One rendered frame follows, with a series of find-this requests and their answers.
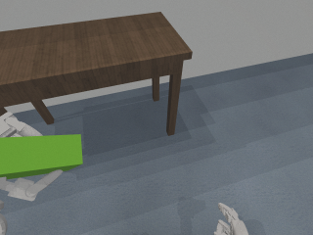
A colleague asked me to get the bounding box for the left robot hand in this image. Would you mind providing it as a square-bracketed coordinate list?
[0, 112, 63, 201]

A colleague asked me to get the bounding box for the right robot hand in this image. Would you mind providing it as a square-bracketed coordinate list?
[214, 203, 249, 235]

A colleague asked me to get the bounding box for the table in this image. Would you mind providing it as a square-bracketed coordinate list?
[0, 12, 193, 136]

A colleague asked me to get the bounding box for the sponge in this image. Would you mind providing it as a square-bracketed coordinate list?
[0, 134, 83, 179]

